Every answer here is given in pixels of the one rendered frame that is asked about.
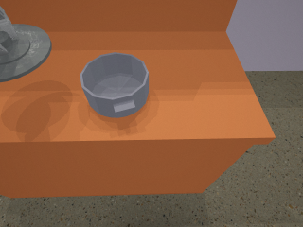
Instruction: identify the lid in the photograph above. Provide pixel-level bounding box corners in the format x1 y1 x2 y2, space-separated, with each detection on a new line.
0 24 52 82

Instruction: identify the left robot hand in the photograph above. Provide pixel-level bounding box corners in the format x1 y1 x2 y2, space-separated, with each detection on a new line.
0 6 17 56

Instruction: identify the knob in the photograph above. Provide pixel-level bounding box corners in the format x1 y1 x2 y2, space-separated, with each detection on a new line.
0 30 13 48

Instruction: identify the pot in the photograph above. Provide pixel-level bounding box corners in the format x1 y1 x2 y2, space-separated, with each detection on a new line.
80 52 149 118

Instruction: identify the table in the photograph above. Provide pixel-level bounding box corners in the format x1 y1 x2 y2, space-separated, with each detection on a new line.
0 0 276 198

